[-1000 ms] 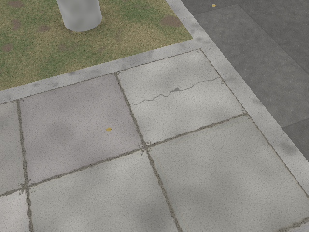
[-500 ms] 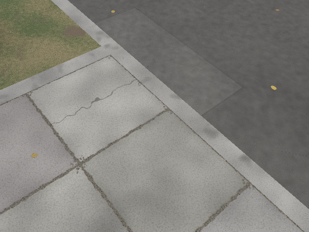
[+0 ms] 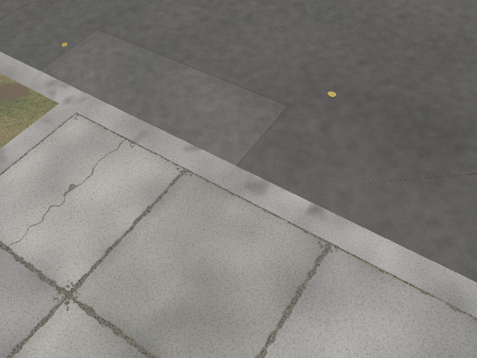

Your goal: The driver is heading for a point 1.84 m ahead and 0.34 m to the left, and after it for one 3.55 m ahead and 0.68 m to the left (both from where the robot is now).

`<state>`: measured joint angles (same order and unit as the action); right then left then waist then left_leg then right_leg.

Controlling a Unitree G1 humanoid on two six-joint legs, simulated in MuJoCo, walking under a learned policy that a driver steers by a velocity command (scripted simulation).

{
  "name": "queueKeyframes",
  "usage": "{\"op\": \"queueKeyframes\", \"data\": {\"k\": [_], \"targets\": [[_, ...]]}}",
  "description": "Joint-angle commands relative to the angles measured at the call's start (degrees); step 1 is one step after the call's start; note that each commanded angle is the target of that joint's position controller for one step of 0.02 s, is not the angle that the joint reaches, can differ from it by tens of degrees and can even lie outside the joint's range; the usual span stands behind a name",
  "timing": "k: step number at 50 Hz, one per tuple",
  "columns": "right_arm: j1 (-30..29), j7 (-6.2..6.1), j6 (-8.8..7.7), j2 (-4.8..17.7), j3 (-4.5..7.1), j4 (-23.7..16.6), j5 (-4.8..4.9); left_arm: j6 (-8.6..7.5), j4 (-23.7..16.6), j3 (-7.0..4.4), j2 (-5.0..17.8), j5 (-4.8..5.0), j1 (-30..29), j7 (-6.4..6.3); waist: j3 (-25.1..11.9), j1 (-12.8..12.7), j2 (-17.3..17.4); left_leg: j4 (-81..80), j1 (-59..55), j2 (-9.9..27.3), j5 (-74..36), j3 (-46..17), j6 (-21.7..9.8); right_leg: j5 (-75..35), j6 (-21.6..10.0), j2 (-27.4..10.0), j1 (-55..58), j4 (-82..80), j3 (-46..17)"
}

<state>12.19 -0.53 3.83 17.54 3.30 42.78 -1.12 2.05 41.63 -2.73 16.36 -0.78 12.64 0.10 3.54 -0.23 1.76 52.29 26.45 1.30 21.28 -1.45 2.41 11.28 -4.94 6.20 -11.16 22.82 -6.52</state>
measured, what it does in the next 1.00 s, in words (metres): steps on the spot: left foot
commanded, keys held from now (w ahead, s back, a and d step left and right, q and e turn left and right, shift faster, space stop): no key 1.00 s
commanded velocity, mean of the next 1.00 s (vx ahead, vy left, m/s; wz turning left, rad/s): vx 0.00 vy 0.00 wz -0.07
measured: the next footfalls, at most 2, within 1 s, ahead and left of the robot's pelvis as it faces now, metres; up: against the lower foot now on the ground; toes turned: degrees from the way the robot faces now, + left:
left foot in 0.18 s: +0.05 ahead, +0.12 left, +0.00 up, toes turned -3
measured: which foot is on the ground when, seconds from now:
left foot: up 0.00-0.16, down 0.18-1.00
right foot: down 0.00-1.00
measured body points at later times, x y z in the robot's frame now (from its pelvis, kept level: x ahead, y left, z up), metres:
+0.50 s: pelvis +0.01 +0.03 +0.00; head +0.02 +0.04 +0.45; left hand +0.09 +0.30 -0.14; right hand +0.11 -0.22 -0.12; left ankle +0.01 +0.13 -0.74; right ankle +0.00 -0.08 -0.74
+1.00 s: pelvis +0.02 +0.04 +0.00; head +0.02 +0.05 +0.45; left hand +0.04 +0.29 -0.16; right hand +0.04 -0.21 -0.15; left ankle +0.01 +0.13 -0.74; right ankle +0.00 -0.08 -0.74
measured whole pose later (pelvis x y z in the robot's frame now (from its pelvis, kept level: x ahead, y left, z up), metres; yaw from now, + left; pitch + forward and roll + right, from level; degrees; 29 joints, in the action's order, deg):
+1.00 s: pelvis +0.02 +0.04 +0.00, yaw -2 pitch -2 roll +0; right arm 14.0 -1.7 0.0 12.3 -1.2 60.8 -0.6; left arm 0.8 65.8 1.0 12.2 -0.4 12.8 -2.2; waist 1.8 0.1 -0.2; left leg 21.5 7.6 -2.7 12.5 -0.4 -2.9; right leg 12.1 -0.8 3.3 -6.6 20.3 -6.1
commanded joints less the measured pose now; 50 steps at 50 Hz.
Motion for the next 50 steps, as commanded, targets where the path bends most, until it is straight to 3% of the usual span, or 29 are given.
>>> {"op": "queueKeyframes", "data": {"k": [1,6,8,9,10,11,12,13,15,17,20,25,37,50], "targets": [[-1.91,-0.27,-0.77,3.75,0.63,-3.8,0.21,-0.66,-1.9,-1.92,8.62,-0.54,2.21,-0.33,-4.26,-1.84,-8.21,-4.39,0.34,-0.5,0.97,0.25,-0.84,-17.44,-8.29,-15.78,4.93,-4.42,-13.19],[-0.39,-0.97,-1.31,2.92,0.05,-2.83,1.05,-0.59,-0.6,-1.13,8.01,-0.73,0.14,-0.53,-4.21,-0.59,-8.02,-16.67,-10.42,-2.34,1.14,0.98,-2.8,-20.52,-7.0,-15.33,1.05,-1.8,-15.04],[3.13,-1.45,-2.19,1.57,-0.57,-1.25,0.63,-0.64,-0.04,-0.26,6.52,0.17,-1.62,-0.99,-4.48,2.32,-5.78,-33.17,-20.9,-1.33,-10.95,0.06,-3.84,-16.91,-3.31,-13.14,-3.06,0.59,-14.43],[3.09,-1.95,-3.06,3.62,-0.53,-1.32,-0.39,-1.14,0.0,0.64,3.91,0.23,-0.09,-1.02,-5.81,1.12,-1.05,-36.85,-26.16,5.73,-14.58,-7.18,-4.79,-9.39,-0.15,-10.63,-6.29,2.8,-12.78],[-0.42,-1.91,-3.6,8.12,-0.18,-2.6,-0.52,-1.39,0.5,0.96,2.29,0.58,4.18,-0.91,-5.87,-2.82,7.0,-36.9,-26.11,14.81,-26.79,-16.88,-8.61,4.12,1.88,-3.56,-8.39,5.95,-5.73],[-1.31,-1.28,-3.51,6.8,-0.39,-1.84,0.15,-0.7,2.11,0.5,4.69,0.14,3.47,-1.23,-5.78,-1.31,7.69,-35.39,-18.35,17.17,-29.18,-16.76,-13.59,11.46,2.42,-2.42,-2.34,6.81,-1.38],[-3.24,-0.79,-3.74,4.28,-1.28,-1.93,0.28,-0.38,2.86,0.53,4.83,-0.14,3.07,-1.14,-4.51,-2.04,6.62,-35.55,-15.96,14.27,-26.33,-14.26,-13.05,8.9,2.5,-3.32,0.78,5.46,-1.17],[-4.07,-0.59,-3.79,3.71,-1.61,-1.56,0.24,-0.37,3.42,0.74,4.2,-0.23,1.76,-0.89,-3.57,-2.01,6.72,-35.14,-14.77,10.6,-21.35,-11.2,-10.37,3.43,2.45,-3.75,2.56,1.63,-1.71],[-2.31,-0.81,-3.79,4.01,-1.73,-0.57,0.21,-0.58,3.93,0.77,4.98,-0.54,-0.3,-0.39,-3.22,-0.83,7.12,-34.96,-14.11,6.62,-15.41,-8.65,-6.88,-4.48,2.63,-5.61,4.52,-1.26,-3.71],[-1.76,-0.8,-3.74,4.54,-1.52,0.12,0.57,-0.98,6.43,0.9,5.05,-0.15,1.44,-0.48,-2.34,-0.56,2.72,-34.65,-16.69,4.97,-13.33,-7.05,-6.22,-6.17,2.69,-6.52,1.93,-1.46,-4.12],[-0.91,-0.86,-3.92,3.85,-1.75,1.72,0.67,-1.38,8.91,1.27,4.2,0.02,1.01,-1.25,-2.66,-0.07,-0.84,-33.16,-19.46,4.67,-16.75,-6.16,-6.4,-7.25,2.91,-7.17,1.14,-3.33,-4.72],[-0.6,-0.76,-4.16,3.51,-1.94,4.71,0.53,-1.44,12.54,1.45,4.2,0.26,0.55,-1.67,-2.83,0.24,-1.83,-33.29,-20.0,4.4,-17.48,-5.75,-6.36,-8.05,2.89,-7.82,1.99,-4.2,-4.86],[1.12,-1.01,-4.21,2.57,-2.84,12.05,0.51,-1.42,19.69,2.14,3.56,0.35,1.09,-2.21,-1.82,0.15,-1.3,-34.52,-19.29,3.86,-16.28,-5.69,-6.1,-7.95,2.54,-8.78,2.95,-5.05,-4.52],[3.79,-1.39,-4.21,0.63,-3.59,17.26,0.53,-1.56,23.79,3.07,1.29,0.4,2.53,-2.57,-0.86,0.32,-1.5,-34.45,-18.87,3.49,-15.75,-5.68,-6.15,-7.31,2.6,-8.95,2.01,-4.85,-3.77]]}}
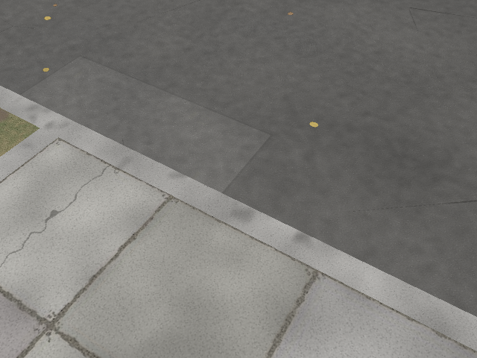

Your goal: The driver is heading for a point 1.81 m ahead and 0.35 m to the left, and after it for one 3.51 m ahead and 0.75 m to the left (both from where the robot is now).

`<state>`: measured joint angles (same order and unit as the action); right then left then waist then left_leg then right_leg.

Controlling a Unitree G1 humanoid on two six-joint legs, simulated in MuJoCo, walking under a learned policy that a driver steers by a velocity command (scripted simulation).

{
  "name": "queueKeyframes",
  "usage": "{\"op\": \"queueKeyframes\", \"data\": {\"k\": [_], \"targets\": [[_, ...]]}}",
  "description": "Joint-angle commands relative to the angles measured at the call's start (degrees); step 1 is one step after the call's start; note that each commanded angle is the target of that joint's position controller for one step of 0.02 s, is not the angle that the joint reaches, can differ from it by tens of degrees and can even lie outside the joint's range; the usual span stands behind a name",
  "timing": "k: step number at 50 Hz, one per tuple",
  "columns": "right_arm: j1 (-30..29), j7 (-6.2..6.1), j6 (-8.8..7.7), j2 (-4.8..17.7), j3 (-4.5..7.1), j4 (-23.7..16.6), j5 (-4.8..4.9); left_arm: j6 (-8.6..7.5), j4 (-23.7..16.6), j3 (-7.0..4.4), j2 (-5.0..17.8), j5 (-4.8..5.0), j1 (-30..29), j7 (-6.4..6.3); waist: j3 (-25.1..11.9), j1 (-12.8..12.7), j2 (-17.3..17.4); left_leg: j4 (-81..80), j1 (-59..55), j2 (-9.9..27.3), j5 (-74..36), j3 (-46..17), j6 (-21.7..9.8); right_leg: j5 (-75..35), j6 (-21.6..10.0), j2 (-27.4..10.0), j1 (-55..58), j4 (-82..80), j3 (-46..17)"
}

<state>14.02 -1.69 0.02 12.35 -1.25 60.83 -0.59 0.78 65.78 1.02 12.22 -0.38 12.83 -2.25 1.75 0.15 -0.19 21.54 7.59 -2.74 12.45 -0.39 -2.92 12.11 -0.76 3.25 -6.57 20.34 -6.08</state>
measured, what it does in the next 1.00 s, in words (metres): walks ahead: right foot, then left foot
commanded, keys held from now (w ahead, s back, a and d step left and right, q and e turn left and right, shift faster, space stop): no key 0.20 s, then w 0.72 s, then no key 0.08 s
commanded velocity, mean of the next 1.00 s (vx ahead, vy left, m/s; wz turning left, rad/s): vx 0.28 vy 0.00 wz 0.00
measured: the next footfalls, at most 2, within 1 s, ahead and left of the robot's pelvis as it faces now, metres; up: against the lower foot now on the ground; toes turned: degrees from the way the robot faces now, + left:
right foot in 0.54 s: +0.12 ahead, -0.13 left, +0.00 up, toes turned -2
left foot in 1.00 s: +0.46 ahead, +0.01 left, +0.00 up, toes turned +4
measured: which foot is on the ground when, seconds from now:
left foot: down 0.00-0.54, up 0.56-0.98, down 1.00-1.00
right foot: down 0.00-0.28, up 0.30-0.52, down 0.54-1.00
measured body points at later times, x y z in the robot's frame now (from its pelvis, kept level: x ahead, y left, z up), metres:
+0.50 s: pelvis +0.05 -0.02 +0.00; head +0.05 -0.04 +0.45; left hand +0.09 +0.22 -0.15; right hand -0.02 -0.27 -0.16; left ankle -0.01 +0.09 -0.75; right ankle +0.05 -0.12 -0.73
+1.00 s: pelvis +0.29 -0.05 -0.03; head +0.33 -0.05 +0.42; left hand +0.16 +0.17 -0.16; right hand +0.48 -0.26 -0.14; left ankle +0.42 +0.01 -0.75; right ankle +0.08 -0.12 -0.74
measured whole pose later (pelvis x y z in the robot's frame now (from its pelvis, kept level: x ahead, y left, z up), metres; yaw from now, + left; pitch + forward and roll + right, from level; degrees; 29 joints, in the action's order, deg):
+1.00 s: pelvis +0.29 -0.05 -0.03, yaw -1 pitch +1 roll -1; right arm -1.1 0.7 -3.8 10.8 1.2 51.8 -1.4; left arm -5.7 65.4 -0.1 8.4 -1.0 29.8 -1.4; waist 3.9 -3.0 0.8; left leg 30.2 27.9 -1.6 2.8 7.1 -6.9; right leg 25.7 -3.7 3.7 9.0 18.9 1.6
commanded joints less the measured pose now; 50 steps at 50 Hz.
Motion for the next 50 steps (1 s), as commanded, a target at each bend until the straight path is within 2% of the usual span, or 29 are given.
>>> {"op": "queueKeyframes", "data": {"k": [1,10,11,13,14,16,17,18,20,23,25,26,27,28,29,30,31,32,34,37,42,45,47,48,49,50], "targets": [[2.14,-0.26,-0.4,5.64,0.93,-0.51,0.0,-0.3,-0.16,-0.63,5.24,0.0,2.49,-0.26,0.99,-0.05,0.42,-3.69,0.01,7.51,-6.91,-6.74,-0.84,-8.09,-1.56,-6.0,-2.66,-2.33,-4.16],[3.54,-0.48,-0.44,4.11,0.85,1.43,-0.02,-0.39,1.07,-0.32,3.8,-0.01,3.87,-0.49,1.41,0.01,0.33,-3.58,0.25,7.32,-6.76,-6.75,-0.97,-7.61,-1.45,-6.02,-3.26,-1.9,-3.76],[4.02,-0.43,-0.41,3.93,0.85,1.69,-0.12,-0.36,1.25,-0.2,3.32,-0.1,4.44,-0.51,0.26,0.13,0.53,-4.41,-0.16,6.95,-1.06,-6.89,-1.02,-3.76,-1.6,-5.5,-3.05,-2.02,-3.4],[4.84,-0.33,0.11,6.28,1.97,1.86,-0.2,-0.2,0.59,-0.57,3.75,-0.49,4.44,-0.44,1.48,0.63,2.99,-5.59,0.76,6.58,15.97,-9.03,-2.7,8.45,-2.61,-2.32,-6.66,2.52,-0.85],[6.29,-0.23,0.48,7.34,2.57,2.04,-0.21,-0.16,-0.19,-0.75,3.8,-0.98,3.79,-0.17,2.88,1.39,5.14,-7.3,1.2,8.31,25.86,-12.68,-4.72,14.89,-3.18,-0.58,-10.91,6.68,0.69],[10.93,-0.14,0.75,8.25,3.55,3.2,-0.3,-0.74,-2.39,-0.54,2.14,-2.09,1.19,0.7,6.77,3.1,8.47,-13.27,1.72,15.82,37.83,-23.1,-9.94,16.12,-3.31,0.01,-18.31,16.34,5.51],[11.73,-0.11,0.51,7.76,3.78,3.43,-0.48,-1.34,-3.51,-0.5,1.85,-2.3,-0.16,1.08,8.71,3.28,8.09,-15.41,3.37,18.99,37.33,-26.5,-11.91,14.06,-3.21,-2.14,-20.34,20.84,6.35],[11.77,0.03,0.04,7.57,3.98,3.25,-0.86,-1.93,-4.51,-0.75,2.34,-2.13,-1.31,1.39,9.23,3.2,6.87,-16.51,3.24,20.33,34.29,-27.77,-12.81,14.59,-3.09,-3.51,-22.6,24.55,6.02],[10.5,0.28,-1.08,7.92,4.45,2.46,-0.97,-3.11,-5.56,-1.14,2.65,-1.79,-1.15,2.16,7.85,1.77,4.6,-16.01,1.32,19.8,27.0,-24.74,-12.37,14.43,-2.99,-5.11,-24.33,26.24,5.92],[8.3,0.48,-2.12,7.65,4.77,1.52,-0.48,-4.11,-6.64,-1.64,2.2,-1.02,-0.58,2.81,5.98,0.09,5.7,-13.2,4.98,15.14,18.77,-15.96,-9.66,11.25,-2.91,-3.82,-15.67,17.8,8.72],[6.16,0.62,-2.18,7.61,4.97,0.75,0.14,-4.23,-4.9,-1.89,0.96,-0.6,5.66,2.69,5.14,-3.06,5.08,-8.65,13.25,12.33,18.83,-11.35,-8.25,3.45,-3.14,-1.43,-1.72,8.0,11.93],[6.04,0.75,-2.32,6.9,4.83,0.36,-0.07,-4.26,-3.26,-2.37,1.43,-0.6,10.22,2.36,4.41,-4.46,3.14,-4.03,18.18,10.44,19.42,-9.68,-7.44,3.95,-3.09,-0.03,6.06,5.36,11.92],[5.09,1.0,-2.84,4.65,4.15,-0.62,-0.52,-4.66,-2.11,-3.13,3.7,-1.08,15.5,1.86,3.16,-6.58,-2.47,5.99,24.02,7.21,17.96,-5.64,-5.81,9.46,-3.72,-5.33,13.34,0.53,3.97],[4.14,1.71,-3.49,-0.62,2.67,-3.13,-0.05,-4.99,-1.63,-4.49,9.7,-1.47,22.74,1.38,-0.68,-8.37,-16.47,26.36,32.04,0.09,17.78,3.48,-2.8,29.46,-7.96,-20.84,18.53,-11.65,-21.52],[2.86,2.05,-3.4,4.02,3.83,-4.05,-1.73,-4.29,-0.19,-4.93,10.68,-1.08,23.79,1.42,2.84,-6.94,-12.68,37.79,36.54,0.55,19.84,1.65,-3.36,36.67,-11.84,-25.57,13.07,-14.86,-31.96],[1.21,2.63,-3.49,4.84,4.08,-4.44,-2.16,-4.35,-2.42,-4.39,8.31,-0.99,17.5,1.67,7.5,-3.68,-5.5,42.26,37.83,4.17,13.91,-0.87,-3.85,34.17,-11.84,-24.0,7.96,-14.26,-28.16],[1.28,3.17,-3.85,3.41,3.75,-4.03,-1.74,-4.94,-4.1,-4.05,6.89,-0.81,13.2,2.05,8.31,-1.85,-3.0,42.24,36.41,5.87,8.29,-1.68,-3.5,26.05,-10.93,-21.24,4.87,-14.45,-22.25],[1.91,3.5,-4.14,2.79,3.71,-3.57,-1.44,-5.55,-5.05,-3.75,5.85,-0.66,11.13,2.09,7.38,-0.43,-2.28,41.03,34.07,6.99,4.29,-1.53,-2.77,17.38,-9.88,-18.72,4.12,-14.93,-16.92],[2.03,3.86,-3.69,3.37,4.04,-3.18,-1.73,-6.51,-4.58,-3.01,3.62,-0.57,12.34,1.8,5.08,0.26,-2.58,39.92,32.18,7.23,0.51,0.39,-1.22,2.02,-8.79,-15.51,5.75,-14.37,-9.07],[-2.13,3.79,-2.72,2.72,4.11,-4.86,-1.46,-6.99,-2.69,-2.59,3.06,-0.41,17.51,1.55,4.1,-0.16,-3.59,38.71,34.75,6.65,-1.64,2.97,0.14,-16.92,-8.79,-13.98,8.7,-12.17,-2.92],[-15.47,3.72,-2.42,0.82,2.96,-10.3,-0.81,-6.95,-2.47,-1.96,2.61,-0.6,19.3,1.21,6.47,-2.18,-4.53,23.39,32.13,4.43,-6.6,7.01,0.84,-29.22,-8.65,-12.01,6.3,-12.26,1.96],[-18.24,3.41,-2.5,1.21,2.68,-11.94,-0.36,-7.06,-2.0,-2.12,3.81,-0.74,19.91,0.86,6.44,-2.21,-5.65,14.9,26.04,2.64,-8.03,8.56,-1.19,-36.6,-8.56,-13.18,7.77,-11.6,3.06],[-13.98,2.65,-2.89,2.67,3.24,-11.18,-0.47,-7.21,-2.04,-2.29,4.52,-0.8,18.24,0.66,4.18,0.39,-5.55,12.51,19.27,0.35,-6.83,8.97,-3.55,-52.08,-7.63,-13.71,10.01,-5.36,4.56],[-7.96,2.12,-3.41,3.63,3.76,-9.24,-0.51,-7.18,-2.03,-2.46,4.94,-0.86,17.66,0.46,1.14,2.67,-5.6,11.64,13.63,-1.36,-6.52,8.8,-4.44,-59.36,-6.8,-13.38,11.15,1.49,4.96],[0.78,1.64,-4.17,4.54,4.41,-6.22,-0.5,-7.02,-2.11,-2.64,5.5,-0.65,16.62,0.38,-2.93,6.02,-5.5,7.87,5.44,-1.91,-10.16,7.97,-5.33,-59.39,-5.86,-12.53,10.91,11.07,5.29],[8.44,1.11,-4.94,5.98,5.07,-3.77,-1.43,-7.0,-2.35,-2.63,5.46,0.13,15.78,0.46,-6.66,9.26,-4.79,4.4,-6.01,1.8,-17.41,5.13,-6.33,-48.78,-4.9,-10.49,4.71,22.41,6.1]]}}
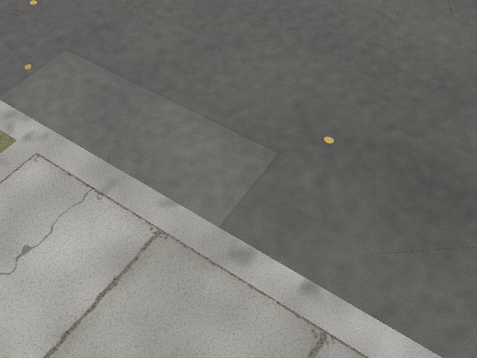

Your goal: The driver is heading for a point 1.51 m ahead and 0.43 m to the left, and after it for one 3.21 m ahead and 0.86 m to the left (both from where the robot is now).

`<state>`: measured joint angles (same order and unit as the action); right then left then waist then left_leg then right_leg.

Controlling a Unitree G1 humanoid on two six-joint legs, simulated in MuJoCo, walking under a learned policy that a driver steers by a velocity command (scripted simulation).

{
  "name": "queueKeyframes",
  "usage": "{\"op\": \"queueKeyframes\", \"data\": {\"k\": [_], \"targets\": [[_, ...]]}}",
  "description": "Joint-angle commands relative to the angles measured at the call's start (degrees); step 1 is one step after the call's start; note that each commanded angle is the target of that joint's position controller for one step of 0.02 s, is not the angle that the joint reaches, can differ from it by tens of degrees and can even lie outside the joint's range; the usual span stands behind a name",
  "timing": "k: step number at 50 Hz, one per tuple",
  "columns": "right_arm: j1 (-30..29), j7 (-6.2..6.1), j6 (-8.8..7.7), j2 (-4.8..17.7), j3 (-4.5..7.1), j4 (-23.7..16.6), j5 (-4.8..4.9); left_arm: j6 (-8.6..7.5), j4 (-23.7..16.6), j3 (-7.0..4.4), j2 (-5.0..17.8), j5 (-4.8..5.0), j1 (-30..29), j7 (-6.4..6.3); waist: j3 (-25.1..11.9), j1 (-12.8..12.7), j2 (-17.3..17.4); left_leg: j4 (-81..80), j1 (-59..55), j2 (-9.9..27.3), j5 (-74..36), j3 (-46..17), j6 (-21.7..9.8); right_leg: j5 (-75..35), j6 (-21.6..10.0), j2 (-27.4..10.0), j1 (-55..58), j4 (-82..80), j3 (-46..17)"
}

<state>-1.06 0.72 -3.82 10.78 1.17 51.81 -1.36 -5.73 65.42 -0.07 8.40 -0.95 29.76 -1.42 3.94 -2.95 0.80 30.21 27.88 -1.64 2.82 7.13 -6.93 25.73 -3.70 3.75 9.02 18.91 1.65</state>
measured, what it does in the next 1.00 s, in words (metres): walks ahead: right foot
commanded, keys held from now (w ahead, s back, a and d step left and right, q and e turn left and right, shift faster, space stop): no key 1.00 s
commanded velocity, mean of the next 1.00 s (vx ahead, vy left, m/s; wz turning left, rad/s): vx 0.08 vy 0.00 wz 0.00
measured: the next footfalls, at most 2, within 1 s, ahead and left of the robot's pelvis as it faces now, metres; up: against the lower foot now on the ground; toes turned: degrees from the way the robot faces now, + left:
right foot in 0.44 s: +0.20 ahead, -0.12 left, +0.00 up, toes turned -1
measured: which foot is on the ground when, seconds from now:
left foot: down 0.00-1.00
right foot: down 0.00-0.02, up 0.04-0.42, down 0.44-1.00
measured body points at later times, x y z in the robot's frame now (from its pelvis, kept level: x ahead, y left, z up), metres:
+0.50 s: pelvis +0.14 +0.00 +0.02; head +0.14 -0.01 +0.47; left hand +0.17 +0.22 -0.14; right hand +0.13 -0.22 -0.14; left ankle +0.13 +0.06 -0.72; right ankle +0.16 -0.12 -0.72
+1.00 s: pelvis +0.17 -0.02 +0.03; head +0.17 -0.02 +0.48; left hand +0.14 +0.19 -0.14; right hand +0.14 -0.23 -0.14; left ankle +0.13 +0.06 -0.72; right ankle +0.16 -0.12 -0.72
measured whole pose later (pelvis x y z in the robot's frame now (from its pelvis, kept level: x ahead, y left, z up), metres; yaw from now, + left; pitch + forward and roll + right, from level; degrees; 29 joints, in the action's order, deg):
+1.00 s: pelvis +0.17 -0.02 +0.03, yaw +1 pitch -2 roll +0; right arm 18.5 -2.8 -1.0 7.1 -0.4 65.1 -0.5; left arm -0.7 67.0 0.5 6.9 -0.5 16.8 -2.8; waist 2.0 0.2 0.0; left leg 21.7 5.4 -1.4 14.7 4.4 -3.0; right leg 12.5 -1.6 1.4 -7.6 21.8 2.0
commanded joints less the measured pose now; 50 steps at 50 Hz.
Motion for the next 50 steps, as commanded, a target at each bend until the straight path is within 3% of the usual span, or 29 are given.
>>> {"op": "queueKeyframes", "data": {"k": [1,2,3,4,5,6,8,11,15,19,21,22,23,24,25,27,32,50], "targets": [[30.62,-1.54,-1.46,12.65,3.76,6.46,-1.96,-0.41,-3.42,-0.96,6.39,1.39,0.88,-0.38,-16.09,12.37,2.14,-0.26,-39.35,15.93,-26.46,-16.65,-5.06,-29.91,-0.95,-5.71,-21.67,42.52,1.35],[29.55,-0.95,-0.64,14.61,4.42,6.32,-0.47,0.44,-1.7,-1.08,3.13,3.79,10.96,-0.35,-25.77,7.32,11.5,-2.52,-50.4,28.52,-43.31,-38.01,-16.63,8.7,0.78,3.04,-34.81,62.7,-1.79],[22.92,-0.58,-0.08,12.51,4.26,4.59,1.72,1.11,-2.0,-2.04,7.24,1.37,6.28,-0.58,-20.83,6.06,1.28,-6.77,-40.29,25.28,-35.24,-33.85,-15.69,2.63,0.33,-0.76,-35.72,63.12,-6.28],[16.56,-0.67,-0.26,8.09,2.91,3.7,1.72,1.31,-3.81,-2.06,6.34,0.18,-0.38,-0.35,-10.95,4.9,0.87,-9.88,-30.74,22.63,-29.87,-26.9,-13.9,-0.49,0.6,-2.72,-37.62,60.45,-5.4],[14.73,-0.8,-0.51,4.7,1.93,3.92,1.24,1.52,-4.38,-2.21,5.66,-0.57,-2.72,-0.17,-5.79,3.33,-1.24,-12.67,-23.49,20.02,-29.25,-22.2,-11.46,-2.27,0.65,-4.43,-36.4,56.68,-4.85],[15.25,-1.24,-0.88,2.86,1.27,4.62,1.16,2.27,-4.81,-2.51,5.57,-1.39,-4.34,0.14,-3.65,2.54,-0.83,-14.19,-19.13,17.71,-29.82,-18.09,-9.75,-3.38,0.77,-5.7,-34.54,52.81,-5.16],[17.11,-1.47,-1.53,1.46,0.39,6.19,0.63,3.94,-3.88,-2.11,2.79,-1.46,-2.29,0.63,-3.94,0.64,-0.08,-15.01,-13.77,15.25,-34.77,-12.79,-7.67,-4.94,1.32,-5.35,-28.1,47.32,-4.26],[16.89,-1.3,-2.18,3.96,0.06,6.57,-0.12,5.42,-3.81,-1.72,1.78,-0.77,-3.12,0.31,-5.1,-1.33,1.94,-14.44,-11.62,13.02,-38.87,-7.73,-6.51,-6.91,2.18,-4.83,-25.17,36.7,-2.57],[20.09,-1.57,-0.97,4.69,-0.43,7.6,0.0,6.45,-4.6,-1.46,3.28,-0.3,-9.57,-0.51,-6.13,1.01,5.22,-14.33,-13.32,11.92,-25.67,-7.72,-4.05,-10.66,2.53,-4.72,-23.65,24.57,-0.72],[21.13,-2.2,0.67,3.97,-0.76,8.04,0.0,6.6,-4.53,-0.99,3.42,-0.26,-13.3,-0.81,-2.77,2.41,4.09,-15.59,-11.06,12.98,-0.95,-12.04,-4.25,-9.82,2.57,-5.31,-21.08,16.25,-0.67],[21.2,-2.51,1.09,3.47,-0.93,8.16,0.28,5.91,-3.78,-0.48,3.05,-0.48,-12.53,-1.11,-0.6,1.46,1.19,-13.9,-9.0,11.88,4.58,-12.74,-1.71,-16.69,2.21,-6.47,-15.94,4.54,-2.19],[22.59,-2.54,1.02,2.87,-0.99,8.24,0.23,5.23,-3.19,-0.52,4.14,-0.73,-10.77,-1.3,-1.12,1.97,-0.77,-12.64,-8.24,10.58,5.9,-12.73,0.14,-21.95,1.98,-10.12,-12.6,2.64,-6.01],[27.27,-2.35,1.08,1.12,-0.97,8.8,0.77,4.72,-2.97,-0.74,6.21,-0.34,-11.53,-1.38,-0.57,5.57,-5.03,-12.57,-8.23,6.7,8.33,-10.45,1.71,-28.42,0.43,-13.28,-13.05,3.74,-9.71],[27.98,-2.46,1.58,-0.16,-1.21,10.01,0.93,4.74,-2.11,-0.5,4.51,0.58,-12.12,-1.04,-0.09,5.19,-7.39,-13.34,-14.08,4.96,9.81,-8.82,2.47,-23.97,-0.27,-12.42,-19.31,2.75,-9.12],[26.39,-2.68,1.86,1.37,-0.78,10.11,0.83,4.55,-2.22,-0.13,2.81,0.6,-12.66,-0.78,1.02,4.53,-5.86,-12.81,-17.22,5.47,7.3,-9.21,2.7,-22.17,0.54,-10.93,-21.81,2.01,-8.05],[24.68,-2.77,2.13,2.11,-0.47,9.88,0.7,4.5,-1.74,-0.15,3.15,0.67,-12.41,-1.03,0.13,4.08,-5.18,-12.02,-19.35,6.45,3.61,-9.6,2.36,-22.23,1.3,-9.56,-21.24,1.08,-6.97],[24.0,-3.02,2.18,0.77,-0.75,10.78,0.76,4.49,-0.74,-0.22,3.47,0.64,-11.19,-1.37,-0.38,3.82,-1.63,-12.36,-19.84,6.92,2.44,-9.44,2.91,-24.63,0.85,-9.74,-18.65,0.69,-6.91],[24.63,-3.66,2.7,0.0,-1.15,13.34,0.8,4.98,1.5,0.08,2.37,0.49,-8.76,-1.54,0.7,3.23,-0.9,-12.23,-19.92,7.63,1.18,-9.61,3.27,-24.88,0.65,-9.31,-17.28,-0.05,-6.26]]}}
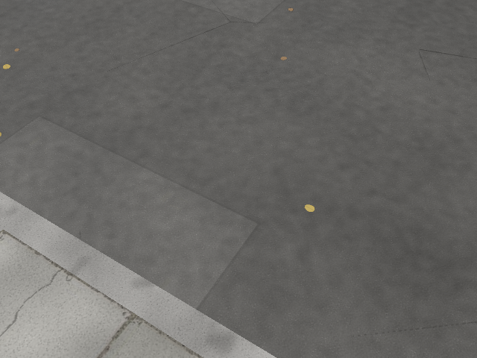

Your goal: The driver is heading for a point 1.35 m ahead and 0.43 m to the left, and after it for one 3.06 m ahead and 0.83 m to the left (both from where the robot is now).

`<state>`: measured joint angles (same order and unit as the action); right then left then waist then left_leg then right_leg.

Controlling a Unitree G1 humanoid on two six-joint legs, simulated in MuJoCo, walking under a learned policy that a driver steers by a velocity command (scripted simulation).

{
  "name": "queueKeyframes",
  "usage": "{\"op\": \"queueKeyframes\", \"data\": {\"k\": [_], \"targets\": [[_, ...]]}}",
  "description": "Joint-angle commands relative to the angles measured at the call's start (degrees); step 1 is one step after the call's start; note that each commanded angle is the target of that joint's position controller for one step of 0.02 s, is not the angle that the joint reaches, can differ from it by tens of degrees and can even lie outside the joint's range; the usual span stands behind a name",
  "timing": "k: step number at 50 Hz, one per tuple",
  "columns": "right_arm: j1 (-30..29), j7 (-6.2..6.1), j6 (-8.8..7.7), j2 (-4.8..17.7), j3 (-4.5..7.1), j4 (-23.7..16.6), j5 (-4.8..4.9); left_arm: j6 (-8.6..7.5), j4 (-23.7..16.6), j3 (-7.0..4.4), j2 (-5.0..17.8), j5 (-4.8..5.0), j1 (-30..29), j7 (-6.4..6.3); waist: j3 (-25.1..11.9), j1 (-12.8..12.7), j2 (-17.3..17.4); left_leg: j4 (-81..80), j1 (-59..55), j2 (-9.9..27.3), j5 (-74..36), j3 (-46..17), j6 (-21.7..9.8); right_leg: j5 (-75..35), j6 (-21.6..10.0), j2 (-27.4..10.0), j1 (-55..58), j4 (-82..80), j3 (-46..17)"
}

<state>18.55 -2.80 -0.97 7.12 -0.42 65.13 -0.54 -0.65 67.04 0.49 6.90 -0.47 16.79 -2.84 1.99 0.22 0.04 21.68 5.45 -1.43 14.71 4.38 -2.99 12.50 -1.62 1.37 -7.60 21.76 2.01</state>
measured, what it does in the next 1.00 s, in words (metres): walks ahead: right foot, then left foot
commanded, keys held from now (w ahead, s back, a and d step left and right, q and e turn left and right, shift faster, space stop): no key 0.04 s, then w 0.68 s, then w+q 0.28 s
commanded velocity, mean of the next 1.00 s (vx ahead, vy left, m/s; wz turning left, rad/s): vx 0.36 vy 0.00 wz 0.07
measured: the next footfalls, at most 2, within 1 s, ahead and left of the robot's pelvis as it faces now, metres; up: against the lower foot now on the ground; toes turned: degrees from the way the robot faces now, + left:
right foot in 0.42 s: +0.16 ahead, -0.14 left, +0.00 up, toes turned -5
left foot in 0.92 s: +0.50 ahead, +0.02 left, +0.00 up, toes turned +8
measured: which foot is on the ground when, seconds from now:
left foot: down 0.00-0.44, up 0.46-0.90, down 0.92-1.00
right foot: down 0.00-0.14, up 0.16-0.40, down 0.42-0.94, up 0.96-1.00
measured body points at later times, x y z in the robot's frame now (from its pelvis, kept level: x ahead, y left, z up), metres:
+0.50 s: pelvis +0.11 -0.06 -0.01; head +0.12 -0.07 +0.44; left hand +0.15 +0.19 -0.15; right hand +0.04 -0.29 -0.17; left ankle -0.01 +0.06 -0.69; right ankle +0.12 -0.14 -0.74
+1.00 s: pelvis +0.38 -0.03 -0.03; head +0.41 -0.03 +0.42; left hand +0.32 +0.20 -0.18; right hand +0.51 -0.27 -0.16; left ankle +0.46 +0.02 -0.74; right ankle +0.20 -0.15 -0.65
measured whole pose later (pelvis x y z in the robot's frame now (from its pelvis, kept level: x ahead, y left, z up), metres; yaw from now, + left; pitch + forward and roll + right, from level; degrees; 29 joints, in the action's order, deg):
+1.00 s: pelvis +0.38 -0.03 -0.03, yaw +6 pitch +0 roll +0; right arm 7.6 1.2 -3.3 11.4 4.3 54.7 -1.4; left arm -5.5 60.0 -2.4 10.0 -0.8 22.0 -0.3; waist 4.8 0.2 -0.7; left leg 33.3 23.6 -5.4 10.3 6.2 -8.7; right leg 22.1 -3.4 -0.4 -10.8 65.8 2.8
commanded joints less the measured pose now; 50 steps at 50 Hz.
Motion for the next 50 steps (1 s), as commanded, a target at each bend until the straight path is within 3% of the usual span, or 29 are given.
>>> {"op": "queueKeyframes", "data": {"k": [1,3,6,7,9,10,12,14,17,19,20,21,22,23,24,25,26,28,29,32,36,40,43,45,46,47,48,49,50], "targets": [[5.11,-0.15,-0.15,3.6,0.42,0.11,-0.02,-0.06,-0.05,-0.46,3.83,0.01,4.27,-0.11,2.74,0.04,-0.15,-3.75,2.61,7.44,-10.61,-6.9,-0.67,-11.44,-1.42,-6.9,-0.66,-2.95,-6.6],[5.83,-0.1,-0.16,3.2,0.28,0.48,-0.11,0.01,0.29,-0.33,3.42,-0.06,4.87,-0.07,1.74,0.08,-0.12,-4.47,2.31,7.02,-5.98,-6.84,-0.79,-7.08,-1.53,-6.38,-0.24,-3.44,-6.36],[7.18,0.24,0.37,5.81,1.64,0.39,-0.32,0.41,-0.46,-1.26,4.82,-0.46,4.68,0.36,4.76,0.74,2.27,-4.63,5.07,6.0,18.32,-8.93,-3.59,14.18,-3.35,-2.22,-5.93,1.88,-3.65],[8.55,0.41,0.53,6.51,2.08,0.33,-0.29,0.39,-1.41,-1.35,4.48,-0.78,3.64,0.74,7.66,1.57,3.84,-6.74,5.75,8.12,26.27,-12.72,-5.35,18.88,-3.65,-1.18,-11.17,4.92,-2.85],[13.22,0.49,0.44,8.36,3.06,1.24,-0.19,-0.28,-4.26,-0.96,2.16,-1.64,-0.28,1.62,11.68,3.57,7.98,-13.69,3.74,16.58,35.52,-23.93,-10.16,15.86,-3.24,0.18,-20.28,15.31,2.23],[13.82,0.56,0.17,8.47,3.36,1.35,-0.45,-0.83,-5.87,-1.03,2.43,-2.07,-2.76,2.01,13.06,4.07,7.69,-15.8,4.1,19.89,34.03,-27.7,-12.17,13.14,-3.18,-1.79,-22.81,19.76,2.19],[13.68,0.86,-0.83,8.98,3.76,0.96,-1.39,-1.91,-8.25,-1.8,4.27,-1.78,-5.19,2.76,12.02,3.66,5.3,-16.74,0.58,21.76,26.53,-29.13,-13.67,14.14,-3.22,-4.06,-28.33,26.17,-0.13],[11.67,1.04,-1.82,8.63,3.82,0.06,-1.14,-2.83,-9.37,-2.39,4.9,-1.2,-5.49,3.44,9.69,2.2,3.29,-15.79,-1.63,19.64,18.41,-23.78,-11.78,12.07,-2.77,-5.02,-27.81,24.17,-0.45],[9.83,1.13,-2.78,8.94,3.94,-0.69,-0.75,-3.16,-10.52,-2.88,4.29,-0.54,-5.18,4.05,7.54,0.73,4.79,-13.38,2.58,15.65,10.03,-15.67,-9.42,7.64,-2.24,-3.15,-17.9,16.71,2.36],[7.85,1.38,-2.97,9.42,4.09,-1.12,-0.21,-3.08,-9.31,-3.16,3.47,-0.23,0.02,4.09,6.74,-2.28,4.7,-8.91,10.23,13.14,8.37,-11.05,-8.06,2.0,-2.23,-0.63,-5.11,9.87,5.49],[7.58,1.53,-3.15,9.4,4.06,-1.3,-0.26,-3.11,-7.7,-3.75,4.25,-0.25,4.81,3.86,5.52,-4.16,3.64,-4.03,14.28,11.4,5.07,-9.06,-7.2,2.42,-2.3,1.09,2.71,7.79,6.09],[7.3,1.81,-3.63,8.12,3.56,-1.63,-0.61,-3.52,-5.66,-4.8,6.45,-0.52,11.96,3.29,2.55,-7.27,0.07,5.93,18.73,8.66,0.12,-5.58,-5.67,4.69,-3.01,-0.71,12.18,4.98,2.41],[5.51,2.47,-3.99,3.66,2.27,-4.43,-0.08,-3.96,-4.66,-6.34,12.68,-1.45,20.18,2.44,-0.81,-10.26,-14.46,27.12,28.29,1.48,5.45,2.1,-1.97,21.1,-7.42,-16.23,18.94,-7.4,-21.43],[4.75,2.97,-3.86,5.84,3.11,-6.2,-0.98,-3.13,-2.96,-6.55,14.15,-1.17,23.48,2.44,-0.84,-9.03,-16.61,41.65,35.23,-1.48,16.53,-0.81,-2.43,29.19,-12.12,-23.61,17.26,-15.34,-40.59],[2.68,3.41,-3.5,6.54,3.4,-6.97,-1.84,-2.75,-5.25,-5.82,12.35,-1.1,15.11,2.33,4.01,-4.46,-7.93,47.64,37.49,3.36,12.07,-4.63,-3.43,30.83,-11.97,-23.17,11.03,-14.17,-36.02],[1.14,3.93,-3.7,5.79,3.23,-7.29,-1.6,-3.05,-7.4,-5.27,10.46,-0.8,9.26,2.71,5.75,-2.77,-3.02,47.23,36.51,5.13,6.11,-5.62,-3.59,24.72,-11.09,-21.08,6.03,-14.32,-30.21],[1.35,4.18,-3.9,4.91,3.21,-7.14,-1.08,-3.55,-8.33,-4.85,9.64,-0.69,6.36,2.84,5.81,-0.75,-1.53,44.84,33.77,6.45,2.26,-5.83,-3.24,16.83,-9.85,-18.61,3.05,-15.06,-24.37],[2.57,4.4,-3.09,4.88,3.49,-6.61,-1.56,-4.61,-8.0,-3.8,7.02,-0.56,6.28,2.52,4.4,1.03,-2.18,41.89,30.34,7.02,-0.76,-4.78,-1.85,3.86,-8.5,-15.01,1.99,-15.2,-16.14],[2.07,4.49,-2.64,5.21,3.7,-6.87,-1.57,-5.01,-7.25,-3.59,6.81,-0.56,8.16,2.31,4.05,1.13,-2.67,41.15,30.65,6.71,-1.8,-3.93,-1.39,-1.94,-8.59,-14.38,2.91,-14.85,-13.79],[-4.32,4.64,-1.71,5.25,3.86,-9.17,-1.35,-5.52,-5.84,-3.22,7.18,-0.54,12.34,2.09,4.72,0.57,-3.04,37.22,35.02,6.6,-5.0,-2.13,-0.13,-13.45,-9.18,-13.49,5.49,-14.69,-9.28],[-16.02,4.85,-1.69,4.39,3.22,-13.69,-0.94,-5.71,-5.69,-2.67,6.91,-0.59,13.92,2.14,6.35,-1.25,-4.06,23.59,34.1,5.16,-10.43,0.52,0.74,-22.19,-9.31,-11.68,5.23,-14.75,-4.83],[-20.33,4.89,-1.75,4.68,2.93,-15.63,-0.52,-6.14,-4.97,-2.98,8.03,-0.77,14.93,1.59,6.62,-1.7,-4.82,14.06,28.31,3.12,-12.73,2.59,-2.19,-28.13,-8.34,-13.14,8.33,-14.72,-0.07],[-15.93,4.33,-2.28,6.37,3.84,-14.93,-0.64,-6.26,-4.88,-3.42,9.39,-1.12,13.31,1.03,3.19,1.18,-5.06,12.31,21.29,-0.42,-8.43,3.97,-6.01,-49.38,-6.84,-14.33,13.6,-5.55,3.75],[-2.65,3.81,-2.94,8.3,5.25,-10.61,-0.89,-5.45,-5.26,-3.96,11.0,-1.37,11.86,0.81,-4.13,6.52,-4.81,8.78,8.07,-4.1,-6.78,5.13,-8.46,-55.49,-5.53,-13.49,13.55,12.95,6.17],[4.84,3.5,-3.13,10.85,6.4,-8.45,-1.74,-5.22,-6.03,-3.99,11.26,-1.04,11.56,0.99,-7.9,9.56,-3.71,7.12,-3.8,-0.46,-4.59,-0.28,-10.46,-44.8,-4.61,-12.19,4.83,26.3,7.14],[11.28,3.1,-2.88,17.24,8.32,-8.35,-2.64,-5.22,-8.44,-3.29,6.99,0.93,15.27,2.0,-15.3,8.9,7.23,4.85,-20.76,16.48,1.17,-27.57,-19.13,-15.4,-2.02,-4.17,-15.13,51.33,8.41],[8.02,3.73,-1.91,17.29,8.16,-8.12,-0.98,-5.61,-9.93,-3.92,8.56,0.21,12.5,2.77,-17.64,6.47,7.91,-6.2,-22.55,21.53,3.72,-48.66,-22.11,14.65,-1.75,2.66,-26.39,61.59,-1.03],[1.32,3.77,-1.78,16.43,7.74,-9.4,-0.28,-6.04,-12.94,-4.14,9.59,-0.21,5.15,3.0,-8.74,4.38,4.47,-7.78,-15.87,19.63,7.36,-41.13,-19.72,9.59,-2.64,-1.83,-32.6,61.3,-4.66],[-1.94,3.74,-2.0,13.22,6.91,-10.13,-0.18,-6.73,-14.09,-4.15,10.22,-0.31,1.76,3.14,-3.92,3.1,-0.1,-9.24,-8.0,18.24,2.82,-34.56,-17.37,4.44,-2.71,-4.41,-31.76,56.79,-4.43]]}}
